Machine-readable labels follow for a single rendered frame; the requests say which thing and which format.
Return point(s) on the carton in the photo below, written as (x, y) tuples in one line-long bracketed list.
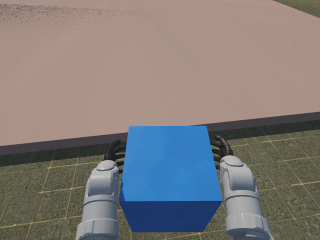
[(169, 180)]

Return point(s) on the robot left forearm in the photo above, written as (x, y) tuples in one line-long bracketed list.
[(99, 217)]

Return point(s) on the robot right hand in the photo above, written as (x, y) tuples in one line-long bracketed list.
[(224, 147)]

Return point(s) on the robot left hand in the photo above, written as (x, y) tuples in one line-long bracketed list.
[(111, 151)]

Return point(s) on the robot right forearm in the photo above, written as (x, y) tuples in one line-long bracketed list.
[(245, 219)]

